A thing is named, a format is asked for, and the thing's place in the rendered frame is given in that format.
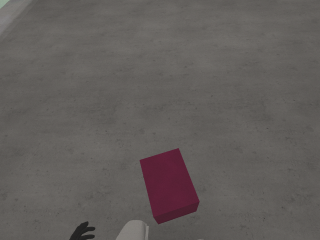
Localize robot left hand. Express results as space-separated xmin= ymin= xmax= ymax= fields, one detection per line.
xmin=69 ymin=221 xmax=96 ymax=240

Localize carton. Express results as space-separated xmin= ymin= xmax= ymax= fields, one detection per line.
xmin=139 ymin=148 xmax=200 ymax=224

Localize robot left thigh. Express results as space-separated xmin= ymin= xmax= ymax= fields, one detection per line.
xmin=116 ymin=220 xmax=149 ymax=240

